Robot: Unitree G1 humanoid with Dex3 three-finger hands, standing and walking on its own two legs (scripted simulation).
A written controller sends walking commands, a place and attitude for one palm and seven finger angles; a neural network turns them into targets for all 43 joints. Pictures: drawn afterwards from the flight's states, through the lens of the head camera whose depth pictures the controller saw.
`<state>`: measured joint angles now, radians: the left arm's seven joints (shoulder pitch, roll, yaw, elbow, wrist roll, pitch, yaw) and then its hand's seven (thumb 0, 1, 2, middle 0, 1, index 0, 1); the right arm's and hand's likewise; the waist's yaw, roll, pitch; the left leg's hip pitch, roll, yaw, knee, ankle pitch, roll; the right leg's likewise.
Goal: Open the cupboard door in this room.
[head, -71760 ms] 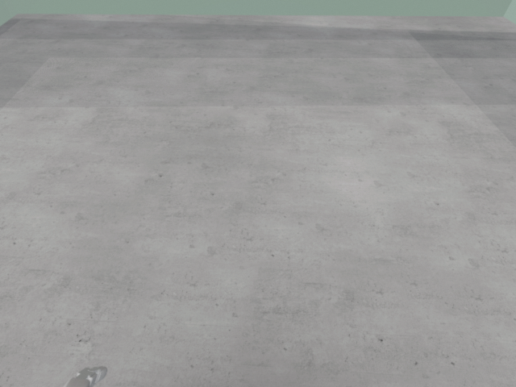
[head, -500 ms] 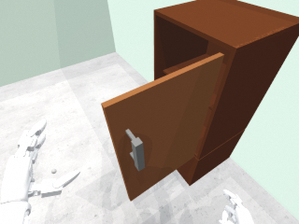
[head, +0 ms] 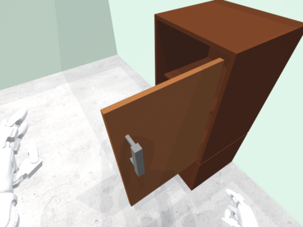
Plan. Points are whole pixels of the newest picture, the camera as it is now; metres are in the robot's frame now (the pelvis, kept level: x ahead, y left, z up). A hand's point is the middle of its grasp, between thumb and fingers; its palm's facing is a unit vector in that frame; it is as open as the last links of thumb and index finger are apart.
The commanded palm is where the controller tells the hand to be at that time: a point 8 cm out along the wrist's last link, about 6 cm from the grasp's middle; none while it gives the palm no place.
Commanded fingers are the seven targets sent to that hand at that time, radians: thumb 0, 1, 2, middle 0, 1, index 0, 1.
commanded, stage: draw the hand back to the body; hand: left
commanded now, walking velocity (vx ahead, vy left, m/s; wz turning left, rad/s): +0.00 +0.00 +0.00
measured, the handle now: (134, 155) +0.30 +0.10 +0.03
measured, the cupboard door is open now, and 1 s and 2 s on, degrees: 92 92 92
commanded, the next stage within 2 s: step back with the hand held close in 0.18 s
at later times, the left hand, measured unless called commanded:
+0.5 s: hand (34, 159) +0.18 +0.27 +0.16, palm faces +0.41 -0.78 -0.47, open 7.4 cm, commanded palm +0.12 +0.30 +0.17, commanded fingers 0.00 0.90 0.90 -0.20 -0.30 -0.20 -0.30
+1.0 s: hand (1, 208) +0.10 +0.28 +0.15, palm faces +0.44 -0.77 -0.45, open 7.4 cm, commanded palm +0.04 +0.32 +0.17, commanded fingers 0.00 0.90 0.90 -0.20 -0.30 -0.20 -0.30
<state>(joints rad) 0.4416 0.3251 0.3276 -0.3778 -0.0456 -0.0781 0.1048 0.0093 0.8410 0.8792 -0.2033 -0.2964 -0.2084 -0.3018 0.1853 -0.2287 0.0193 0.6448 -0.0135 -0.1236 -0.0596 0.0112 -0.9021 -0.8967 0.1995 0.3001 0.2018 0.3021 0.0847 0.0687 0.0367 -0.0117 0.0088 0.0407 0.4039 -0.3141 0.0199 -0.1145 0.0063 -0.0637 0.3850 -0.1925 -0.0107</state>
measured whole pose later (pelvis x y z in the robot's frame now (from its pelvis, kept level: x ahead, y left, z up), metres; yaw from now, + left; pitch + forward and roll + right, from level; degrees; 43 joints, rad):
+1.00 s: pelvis -0.11 +0.02 -0.02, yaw -1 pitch -1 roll +0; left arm 0.51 0.37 0.41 -0.50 0.01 -0.22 0.16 0.01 0.89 0.90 -0.21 -0.30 -0.21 -0.30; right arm 0.22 -0.23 0.00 0.55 -0.01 -0.07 -0.08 0.01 -0.90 -0.90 0.20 0.30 0.20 0.30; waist 0.01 -0.02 0.05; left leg -0.38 -0.03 0.07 0.69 -0.34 0.06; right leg -0.44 -0.04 -0.02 0.56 -0.11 0.01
